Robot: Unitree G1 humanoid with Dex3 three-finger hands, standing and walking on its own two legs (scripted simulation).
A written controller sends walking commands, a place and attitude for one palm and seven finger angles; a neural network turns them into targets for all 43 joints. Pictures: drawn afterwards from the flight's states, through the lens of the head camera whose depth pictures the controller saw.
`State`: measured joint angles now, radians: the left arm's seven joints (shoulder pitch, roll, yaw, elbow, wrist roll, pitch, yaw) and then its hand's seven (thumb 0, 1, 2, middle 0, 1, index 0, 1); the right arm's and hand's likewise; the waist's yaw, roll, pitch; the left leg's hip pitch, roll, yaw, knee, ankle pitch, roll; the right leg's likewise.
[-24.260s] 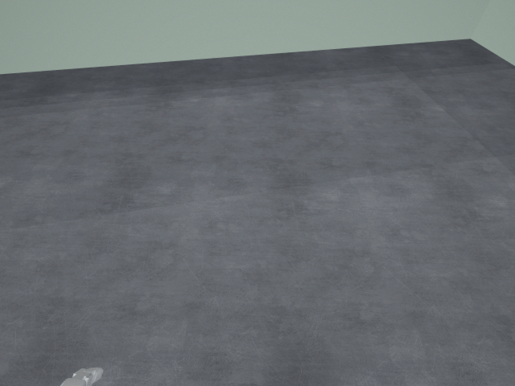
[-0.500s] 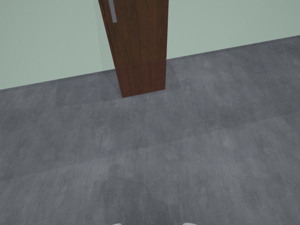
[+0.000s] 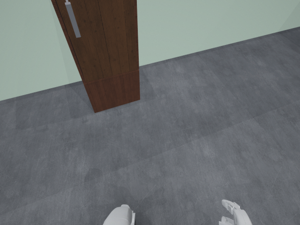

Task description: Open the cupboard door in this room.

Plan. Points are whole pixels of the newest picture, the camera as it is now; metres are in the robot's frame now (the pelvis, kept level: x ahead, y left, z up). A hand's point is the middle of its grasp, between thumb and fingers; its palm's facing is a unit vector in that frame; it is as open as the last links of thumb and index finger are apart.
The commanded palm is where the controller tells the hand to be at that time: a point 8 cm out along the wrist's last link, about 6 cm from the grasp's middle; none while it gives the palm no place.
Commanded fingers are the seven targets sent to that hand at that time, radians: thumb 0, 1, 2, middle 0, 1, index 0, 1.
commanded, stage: walk to a spot facing it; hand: left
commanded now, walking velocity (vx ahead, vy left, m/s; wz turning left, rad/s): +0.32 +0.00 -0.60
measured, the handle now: (72, 18) +0.90 +0.50 +0.03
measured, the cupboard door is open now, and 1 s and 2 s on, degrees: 0 0 0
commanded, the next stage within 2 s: turn to face it in 1.74 s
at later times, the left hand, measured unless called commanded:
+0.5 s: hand (120, 145) +0.37 +0.16 -0.15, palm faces -0.35 -0.92 -0.19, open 7.4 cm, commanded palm none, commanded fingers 0.00 0.90 0.90 -0.20 -0.30 -0.20 -0.30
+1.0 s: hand (127, 141) +0.39 +0.14 -0.15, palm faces -0.48 -0.83 -0.28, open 7.3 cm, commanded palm none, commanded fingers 0.00 0.90 0.90 -0.20 -0.30 -0.20 -0.30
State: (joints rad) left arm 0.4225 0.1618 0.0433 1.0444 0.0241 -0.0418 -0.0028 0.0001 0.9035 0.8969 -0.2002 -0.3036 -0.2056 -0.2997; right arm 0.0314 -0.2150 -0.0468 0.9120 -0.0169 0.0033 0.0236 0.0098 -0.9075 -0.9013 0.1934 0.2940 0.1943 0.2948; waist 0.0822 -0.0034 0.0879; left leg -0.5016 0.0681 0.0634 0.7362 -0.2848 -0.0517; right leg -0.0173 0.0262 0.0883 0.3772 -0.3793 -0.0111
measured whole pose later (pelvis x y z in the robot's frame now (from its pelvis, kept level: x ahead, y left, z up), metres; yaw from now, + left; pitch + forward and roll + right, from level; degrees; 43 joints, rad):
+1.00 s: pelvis +0.22 +0.00 +0.00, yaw -35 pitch +1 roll +2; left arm 0.21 0.22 0.07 0.92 0.02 0.03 -0.01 0.00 0.91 0.90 -0.20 -0.30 -0.21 -0.30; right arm 0.05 -0.24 -0.05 0.87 -0.01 0.04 -0.01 0.00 -0.91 -0.90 0.20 0.29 0.20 0.29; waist 0.05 0.01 0.09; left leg -0.47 0.08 -0.02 0.96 -0.39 -0.09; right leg -0.33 0.09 0.07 0.50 -0.17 -0.10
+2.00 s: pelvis +0.27 -0.03 +0.00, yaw -65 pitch -1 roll -3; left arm 0.22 0.21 0.03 0.98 0.02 0.00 0.00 0.00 0.90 0.90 -0.20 -0.30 -0.21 -0.30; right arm 0.20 -0.24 -0.03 0.93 -0.01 0.00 0.01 0.01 -0.91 -0.90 0.19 0.29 0.19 0.29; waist -0.01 0.01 0.05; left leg -0.34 0.07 0.05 0.60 -0.21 -0.05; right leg -0.15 0.04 0.05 0.49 -0.32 0.02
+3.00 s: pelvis +0.24 -0.02 -0.01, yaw -30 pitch +2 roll +1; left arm 0.24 0.26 0.06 0.93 0.02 0.03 0.01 0.00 0.90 0.90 -0.20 -0.30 -0.21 -0.30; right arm 0.08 -0.27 -0.07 0.90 -0.01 0.05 0.03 0.01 -0.91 -0.90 0.19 0.29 0.19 0.29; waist 0.03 -0.04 0.10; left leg -0.25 0.03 0.08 0.57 -0.34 -0.02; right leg -0.31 -0.20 -0.26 0.71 -0.41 0.05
